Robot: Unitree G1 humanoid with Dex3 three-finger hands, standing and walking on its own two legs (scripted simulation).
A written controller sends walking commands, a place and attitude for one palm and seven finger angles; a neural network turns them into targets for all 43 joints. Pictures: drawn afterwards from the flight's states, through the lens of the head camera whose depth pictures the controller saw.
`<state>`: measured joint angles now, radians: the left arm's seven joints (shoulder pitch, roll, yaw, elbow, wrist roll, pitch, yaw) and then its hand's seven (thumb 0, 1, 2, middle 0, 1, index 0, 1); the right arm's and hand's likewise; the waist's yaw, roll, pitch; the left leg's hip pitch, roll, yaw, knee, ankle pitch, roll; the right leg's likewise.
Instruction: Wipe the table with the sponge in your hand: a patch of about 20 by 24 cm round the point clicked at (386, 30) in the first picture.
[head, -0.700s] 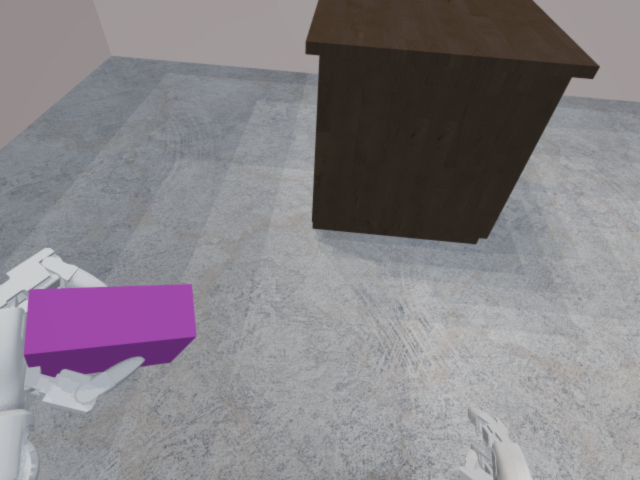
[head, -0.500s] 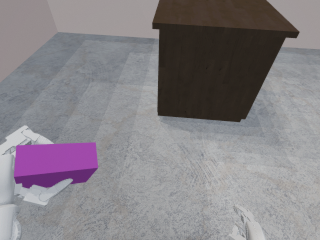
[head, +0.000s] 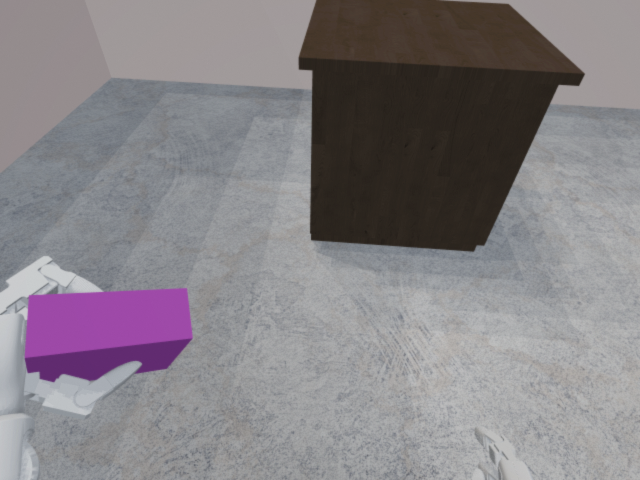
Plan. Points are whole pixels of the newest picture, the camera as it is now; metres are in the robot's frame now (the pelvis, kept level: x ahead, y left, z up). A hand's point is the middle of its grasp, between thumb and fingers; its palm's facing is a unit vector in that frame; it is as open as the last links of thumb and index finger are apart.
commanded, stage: walk to a spot facing it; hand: left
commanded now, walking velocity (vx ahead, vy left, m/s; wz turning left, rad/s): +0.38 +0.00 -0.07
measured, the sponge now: (133, 336) +0.22 +0.20 +0.14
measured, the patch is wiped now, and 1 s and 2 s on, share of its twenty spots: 0.00 0.00 0.00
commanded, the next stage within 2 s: turn to face it in 1.86 s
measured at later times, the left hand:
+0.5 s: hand (128, 247) +0.31 +0.24 +0.17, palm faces +0.41 -0.82 -0.40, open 9.5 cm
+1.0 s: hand (248, 167) +0.47 +0.13 +0.18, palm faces +0.30 -0.79 -0.54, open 9.5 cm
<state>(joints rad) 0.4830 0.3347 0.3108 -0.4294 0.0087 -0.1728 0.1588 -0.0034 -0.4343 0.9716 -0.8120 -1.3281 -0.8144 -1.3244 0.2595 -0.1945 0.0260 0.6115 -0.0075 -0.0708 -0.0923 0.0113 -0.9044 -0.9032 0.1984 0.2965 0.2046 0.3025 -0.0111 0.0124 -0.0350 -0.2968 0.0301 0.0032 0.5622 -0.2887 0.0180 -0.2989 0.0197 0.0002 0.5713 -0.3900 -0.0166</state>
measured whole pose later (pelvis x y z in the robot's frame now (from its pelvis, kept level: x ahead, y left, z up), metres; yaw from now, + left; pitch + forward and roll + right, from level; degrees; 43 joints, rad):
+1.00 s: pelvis +0.25 -0.09 +0.00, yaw +0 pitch +0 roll +2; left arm 0.54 0.40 0.38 -0.55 -0.01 -0.23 0.13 0.00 -0.44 0.98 -0.81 -1.33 -0.82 -1.33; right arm 0.19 -0.25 -0.05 0.63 -0.01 -0.02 -0.05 0.01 -0.91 -0.90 0.20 0.30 0.20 0.30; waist -0.03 0.00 0.08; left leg -0.66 0.11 0.08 1.16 -0.24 -0.03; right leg -0.20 -0.04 -0.24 0.50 -0.31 -0.09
